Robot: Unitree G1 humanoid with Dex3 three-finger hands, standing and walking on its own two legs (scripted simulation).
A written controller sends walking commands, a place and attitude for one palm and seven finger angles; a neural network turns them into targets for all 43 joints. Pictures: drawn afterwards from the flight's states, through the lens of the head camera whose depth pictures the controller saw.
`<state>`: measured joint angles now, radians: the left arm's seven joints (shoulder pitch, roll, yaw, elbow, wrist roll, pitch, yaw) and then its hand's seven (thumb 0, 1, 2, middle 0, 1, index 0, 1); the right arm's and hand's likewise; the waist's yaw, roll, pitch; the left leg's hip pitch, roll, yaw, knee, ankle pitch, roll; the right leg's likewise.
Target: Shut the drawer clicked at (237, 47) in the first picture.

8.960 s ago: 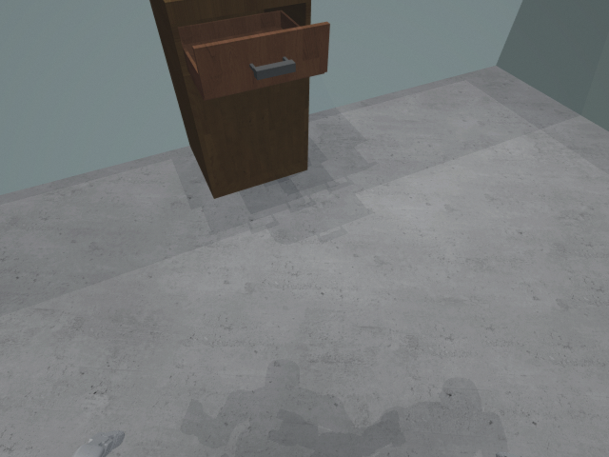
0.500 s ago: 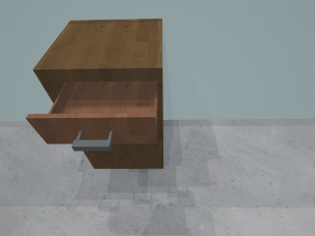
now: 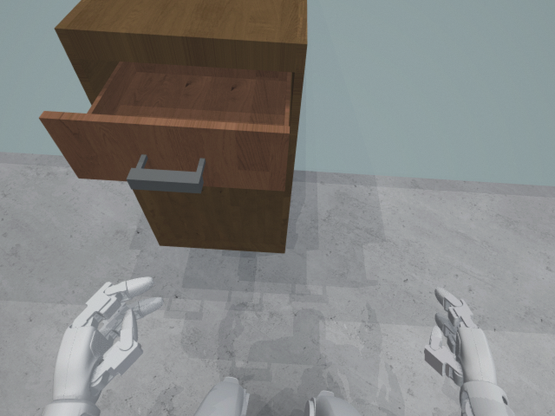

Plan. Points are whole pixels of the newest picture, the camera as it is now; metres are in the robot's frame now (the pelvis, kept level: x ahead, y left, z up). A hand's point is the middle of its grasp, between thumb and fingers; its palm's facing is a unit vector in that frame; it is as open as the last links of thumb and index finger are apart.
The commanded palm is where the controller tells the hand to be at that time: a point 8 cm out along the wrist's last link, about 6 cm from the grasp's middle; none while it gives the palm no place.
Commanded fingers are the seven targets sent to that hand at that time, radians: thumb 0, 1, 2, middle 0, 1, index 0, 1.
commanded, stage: raise the hand and make a fist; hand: left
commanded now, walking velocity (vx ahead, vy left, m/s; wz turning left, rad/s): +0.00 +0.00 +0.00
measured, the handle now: (169, 171) +0.51 +0.26 +0.00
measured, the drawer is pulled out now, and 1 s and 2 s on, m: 0.19 0.19 0.19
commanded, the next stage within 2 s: bring the fist close to the handle in 1.38 s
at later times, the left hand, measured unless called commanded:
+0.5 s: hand (146, 272) +0.28 +0.21 +0.06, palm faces +0.00 -1.00 -0.03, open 3.2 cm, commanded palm +0.26 +0.25 +0.07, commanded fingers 0.00 0.90 0.90 -1.24 -1.43 -1.24 -1.43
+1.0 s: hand (155, 235) +0.32 +0.20 +0.09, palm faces +0.04 -1.00 -0.06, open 3.2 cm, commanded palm +0.29 +0.26 +0.09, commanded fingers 0.00 0.90 0.90 -1.40 -1.60 -1.40 -1.60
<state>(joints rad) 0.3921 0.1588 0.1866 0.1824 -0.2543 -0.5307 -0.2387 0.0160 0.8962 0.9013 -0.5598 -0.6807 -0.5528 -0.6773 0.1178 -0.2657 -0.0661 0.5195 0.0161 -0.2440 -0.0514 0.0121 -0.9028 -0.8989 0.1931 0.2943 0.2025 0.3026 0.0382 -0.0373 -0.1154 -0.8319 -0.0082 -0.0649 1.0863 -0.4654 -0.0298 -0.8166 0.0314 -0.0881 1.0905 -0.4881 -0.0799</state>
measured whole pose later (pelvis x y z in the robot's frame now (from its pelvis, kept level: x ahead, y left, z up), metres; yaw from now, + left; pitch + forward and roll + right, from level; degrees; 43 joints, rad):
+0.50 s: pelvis +0.00 +0.07 +0.01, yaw -2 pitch +13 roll -2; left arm 0.20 0.17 0.04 0.03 -0.15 -0.36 -0.04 0.01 0.90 0.90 -1.05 -1.22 -1.04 -1.22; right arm 0.30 -0.27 0.01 0.57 0.00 -0.19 -0.02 0.02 -0.90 -0.90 0.20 0.30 0.21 0.30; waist -0.02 0.03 -0.10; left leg -0.84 -0.04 -0.01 1.08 -0.46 0.06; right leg -0.80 0.00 -0.03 1.03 -0.44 0.01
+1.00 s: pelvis +0.03 +0.04 +0.03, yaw -1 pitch +11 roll -1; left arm 0.12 0.19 0.09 0.06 -0.16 -0.21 -0.07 0.02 0.89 0.90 -1.40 -1.59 -1.39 -1.59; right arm 0.23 -0.22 0.05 0.52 0.01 -0.10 -0.04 0.01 -0.90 -0.90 0.20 0.30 0.21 0.30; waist 0.01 0.03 -0.09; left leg -0.67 -0.02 -0.03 0.95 -0.46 0.02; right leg -0.64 0.02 -0.05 0.91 -0.45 -0.02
